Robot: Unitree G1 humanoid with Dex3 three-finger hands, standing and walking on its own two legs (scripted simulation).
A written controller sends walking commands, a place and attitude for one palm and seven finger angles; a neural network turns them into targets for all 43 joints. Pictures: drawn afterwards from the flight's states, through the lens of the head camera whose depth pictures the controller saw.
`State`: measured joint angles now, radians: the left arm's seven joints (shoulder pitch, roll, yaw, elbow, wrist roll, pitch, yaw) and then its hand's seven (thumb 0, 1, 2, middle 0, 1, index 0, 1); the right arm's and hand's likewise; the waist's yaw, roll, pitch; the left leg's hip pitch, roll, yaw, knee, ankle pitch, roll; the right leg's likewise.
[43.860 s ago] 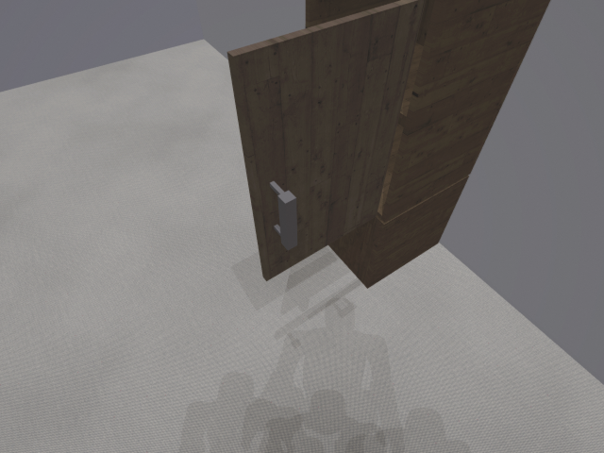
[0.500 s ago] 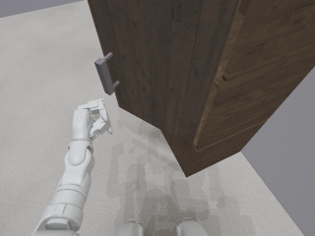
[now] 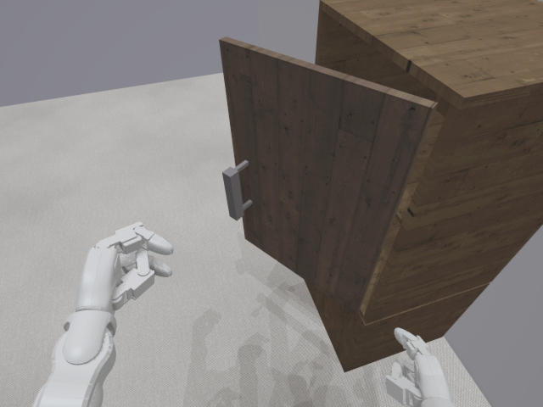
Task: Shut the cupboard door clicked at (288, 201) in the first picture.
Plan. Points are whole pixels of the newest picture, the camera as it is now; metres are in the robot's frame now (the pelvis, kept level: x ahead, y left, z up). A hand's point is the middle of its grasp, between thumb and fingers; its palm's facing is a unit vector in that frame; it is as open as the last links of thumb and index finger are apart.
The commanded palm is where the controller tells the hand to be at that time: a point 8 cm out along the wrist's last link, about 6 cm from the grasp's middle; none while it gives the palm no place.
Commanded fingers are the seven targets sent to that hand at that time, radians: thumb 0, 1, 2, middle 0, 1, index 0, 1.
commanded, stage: draw the hand back to the body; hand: left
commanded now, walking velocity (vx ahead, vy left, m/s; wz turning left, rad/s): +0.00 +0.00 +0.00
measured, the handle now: (240, 190) +0.61 +0.14 -0.08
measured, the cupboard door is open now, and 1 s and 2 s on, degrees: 33 33 33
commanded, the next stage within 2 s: step back with the hand held close in 0.76 s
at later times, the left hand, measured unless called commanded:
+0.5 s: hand (23, 292) +0.18 +0.27 +0.18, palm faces +0.49 -0.76 -0.44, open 6.9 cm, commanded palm +0.14 +0.29 +0.19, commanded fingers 0.00 0.90 0.90 -0.20 -0.30 -0.20 -0.30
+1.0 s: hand (48, 293) +0.19 +0.25 +0.17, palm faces +0.44 -0.78 -0.45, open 7.4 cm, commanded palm +0.13 +0.28 +0.19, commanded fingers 0.00 0.90 0.90 -0.20 -0.30 -0.20 -0.30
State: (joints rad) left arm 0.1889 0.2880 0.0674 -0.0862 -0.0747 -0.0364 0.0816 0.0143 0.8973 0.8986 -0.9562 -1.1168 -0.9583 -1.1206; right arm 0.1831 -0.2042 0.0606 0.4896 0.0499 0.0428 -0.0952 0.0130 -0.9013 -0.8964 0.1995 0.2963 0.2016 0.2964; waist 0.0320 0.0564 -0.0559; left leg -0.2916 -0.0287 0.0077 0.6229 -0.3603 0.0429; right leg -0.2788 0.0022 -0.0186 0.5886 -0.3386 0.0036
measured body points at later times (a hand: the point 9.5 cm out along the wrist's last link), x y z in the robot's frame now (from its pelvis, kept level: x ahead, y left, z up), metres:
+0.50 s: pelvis +0.00 -0.01 +0.01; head -0.02 -0.04 +0.46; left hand +0.15 +0.31 +0.21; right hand +0.19 -0.22 -0.08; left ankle -0.02 +0.09 -0.73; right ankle -0.02 -0.12 -0.73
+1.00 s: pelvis -0.01 -0.02 +0.01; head -0.02 -0.05 +0.46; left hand +0.16 +0.29 +0.20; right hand +0.18 -0.25 -0.08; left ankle -0.02 +0.09 -0.73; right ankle -0.02 -0.12 -0.73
